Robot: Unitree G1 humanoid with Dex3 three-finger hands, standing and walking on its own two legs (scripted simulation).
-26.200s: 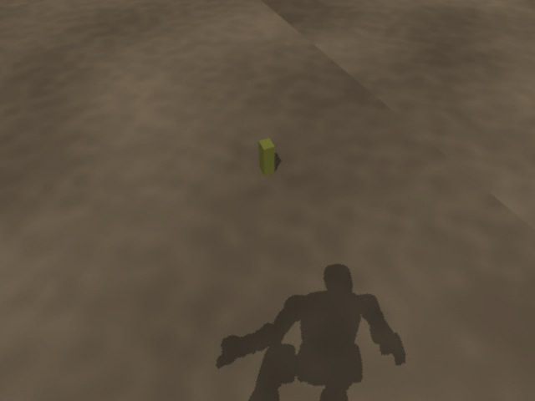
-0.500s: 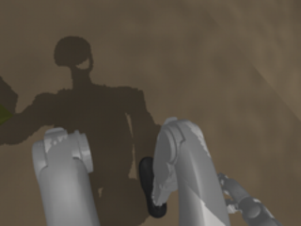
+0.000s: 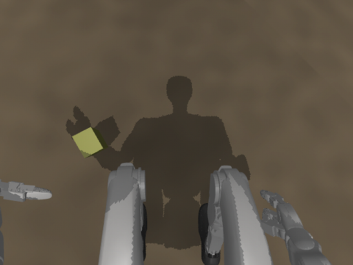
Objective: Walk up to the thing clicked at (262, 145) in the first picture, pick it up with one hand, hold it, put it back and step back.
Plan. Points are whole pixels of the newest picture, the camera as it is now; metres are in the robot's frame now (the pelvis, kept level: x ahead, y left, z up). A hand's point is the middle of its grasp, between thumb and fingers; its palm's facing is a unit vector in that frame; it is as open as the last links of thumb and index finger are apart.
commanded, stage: home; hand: left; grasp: from the side
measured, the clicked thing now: (92, 142) +0.42 +0.30 -0.33
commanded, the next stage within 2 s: none
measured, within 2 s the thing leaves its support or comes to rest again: rests again in 0.06 s
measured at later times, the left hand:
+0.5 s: hand out of the picture +0.26 +0.25 +0.14, palm faces +0.24 -0.90 -0.38, open 17.2 cm
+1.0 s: hand out of the picture +0.23 +0.21 +0.24, palm faces +0.20 -0.93 -0.29, open 16.9 cm
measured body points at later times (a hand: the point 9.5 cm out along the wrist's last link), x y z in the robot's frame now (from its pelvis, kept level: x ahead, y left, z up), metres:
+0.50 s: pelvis +0.06 +0.00 +0.23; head +0.14 +0.03 +0.67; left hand +0.24 +0.30 +0.16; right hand +0.26 -0.24 +0.15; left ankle +0.09 +0.13 -0.40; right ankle +0.10 -0.12 -0.40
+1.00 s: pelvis +0.08 +0.01 +0.29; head +0.11 +0.01 +0.74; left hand +0.22 +0.25 +0.26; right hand +0.27 -0.21 +0.22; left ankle +0.09 +0.13 -0.40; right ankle +0.10 -0.12 -0.40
